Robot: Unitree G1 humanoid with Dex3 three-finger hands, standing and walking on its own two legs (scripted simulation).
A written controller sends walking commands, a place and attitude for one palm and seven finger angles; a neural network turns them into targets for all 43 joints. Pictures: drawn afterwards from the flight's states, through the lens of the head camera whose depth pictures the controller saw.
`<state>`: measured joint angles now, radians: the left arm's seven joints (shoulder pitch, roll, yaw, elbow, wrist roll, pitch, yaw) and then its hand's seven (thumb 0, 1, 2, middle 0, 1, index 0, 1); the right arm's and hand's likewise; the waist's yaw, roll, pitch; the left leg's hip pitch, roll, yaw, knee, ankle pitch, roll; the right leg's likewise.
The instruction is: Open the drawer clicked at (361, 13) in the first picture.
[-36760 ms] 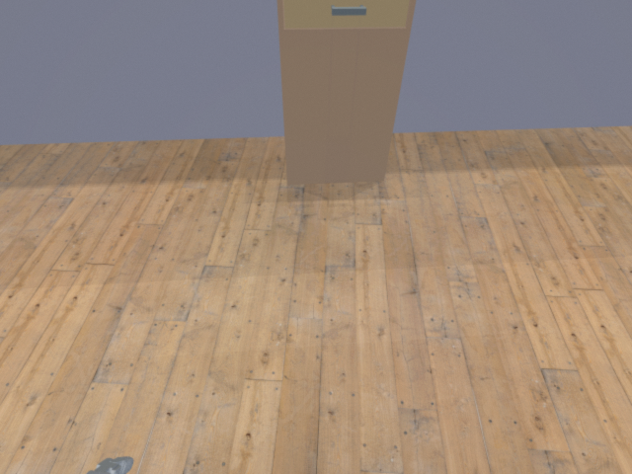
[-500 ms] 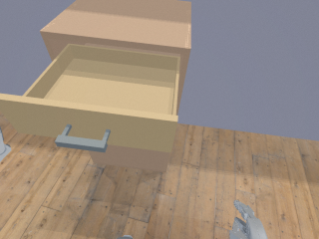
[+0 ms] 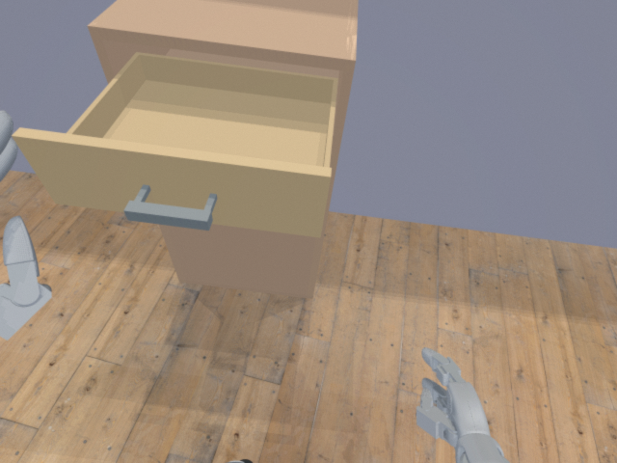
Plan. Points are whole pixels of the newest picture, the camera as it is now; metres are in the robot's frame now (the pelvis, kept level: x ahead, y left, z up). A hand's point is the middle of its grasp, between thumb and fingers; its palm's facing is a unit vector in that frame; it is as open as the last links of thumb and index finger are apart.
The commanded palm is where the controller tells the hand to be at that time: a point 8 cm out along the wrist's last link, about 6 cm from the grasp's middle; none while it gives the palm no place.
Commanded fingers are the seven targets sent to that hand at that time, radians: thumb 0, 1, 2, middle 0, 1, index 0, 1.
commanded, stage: stop stepping back and stand still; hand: left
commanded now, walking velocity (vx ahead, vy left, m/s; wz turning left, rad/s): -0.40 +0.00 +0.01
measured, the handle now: (174, 205) +0.44 +0.25 +0.05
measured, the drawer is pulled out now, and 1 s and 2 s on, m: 0.30 0.30 0.30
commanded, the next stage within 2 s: let the arm hang, fingers relaxed in 1.50 s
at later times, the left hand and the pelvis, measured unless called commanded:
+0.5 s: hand out of the picture +0.05 +0.18 +0.22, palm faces +0.46 -0.78 -0.43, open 7.4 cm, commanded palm -0.01 +0.23 +0.23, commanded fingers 0.00 0.90 0.90 -0.20 -0.30 -0.20 -0.30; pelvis -0.13 -0.06 +0.01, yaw +3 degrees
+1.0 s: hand out of the picture +0.04 +0.16 +0.22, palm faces +0.45 -0.77 -0.45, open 7.4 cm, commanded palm -0.02 +0.21 +0.23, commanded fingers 0.00 0.90 0.90 -0.20 -0.30 -0.20 -0.30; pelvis -0.12 -0.08 +0.00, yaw +5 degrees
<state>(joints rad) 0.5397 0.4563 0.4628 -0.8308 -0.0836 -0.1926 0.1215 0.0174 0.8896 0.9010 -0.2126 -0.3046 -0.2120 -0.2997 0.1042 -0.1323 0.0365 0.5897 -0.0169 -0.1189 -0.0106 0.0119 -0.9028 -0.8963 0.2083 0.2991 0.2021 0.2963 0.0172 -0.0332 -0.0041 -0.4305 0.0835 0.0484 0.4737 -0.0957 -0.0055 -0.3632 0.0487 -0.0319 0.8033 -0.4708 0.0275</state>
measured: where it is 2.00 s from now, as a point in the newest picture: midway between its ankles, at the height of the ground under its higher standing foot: outside the picture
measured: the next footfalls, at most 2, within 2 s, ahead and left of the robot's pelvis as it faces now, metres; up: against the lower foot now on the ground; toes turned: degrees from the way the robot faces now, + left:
right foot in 0.08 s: -0.09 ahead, -0.14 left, +0.00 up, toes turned +0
left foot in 0.52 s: -0.13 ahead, +0.08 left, +0.00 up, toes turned +6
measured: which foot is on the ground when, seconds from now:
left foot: down 0.00-0.08, up 0.10-0.50, down 0.52-0.74, up 0.76-1.00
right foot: up 0.00-0.06, down 0.08-1.00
